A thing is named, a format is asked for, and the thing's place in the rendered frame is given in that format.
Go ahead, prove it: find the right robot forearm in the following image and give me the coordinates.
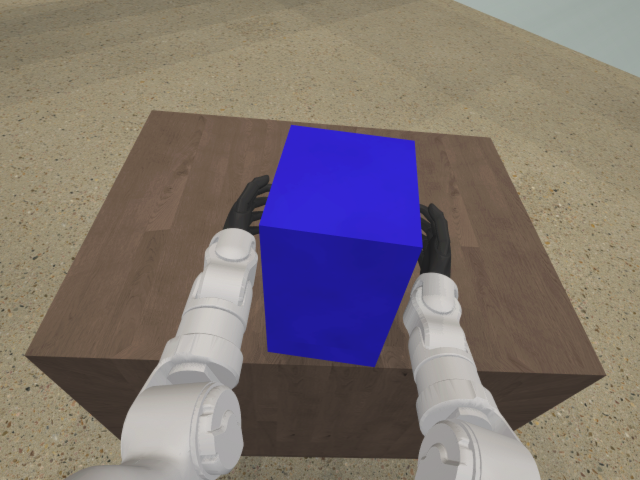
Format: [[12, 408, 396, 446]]
[[403, 273, 522, 443]]

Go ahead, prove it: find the carton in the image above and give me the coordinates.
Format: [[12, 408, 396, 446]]
[[259, 125, 423, 367]]

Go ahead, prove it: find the right robot hand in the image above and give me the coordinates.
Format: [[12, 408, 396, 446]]
[[418, 203, 451, 278]]

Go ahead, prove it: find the robot right upper arm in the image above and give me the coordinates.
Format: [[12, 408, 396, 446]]
[[415, 419, 541, 480]]

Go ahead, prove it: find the left robot forearm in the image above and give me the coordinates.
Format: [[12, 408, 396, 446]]
[[121, 228, 258, 457]]

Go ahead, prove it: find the robot left upper arm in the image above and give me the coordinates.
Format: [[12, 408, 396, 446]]
[[64, 381, 244, 480]]

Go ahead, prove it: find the pedestal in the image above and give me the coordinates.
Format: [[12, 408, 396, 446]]
[[24, 110, 607, 459]]

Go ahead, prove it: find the left robot hand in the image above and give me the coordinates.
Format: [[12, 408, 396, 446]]
[[223, 175, 272, 235]]

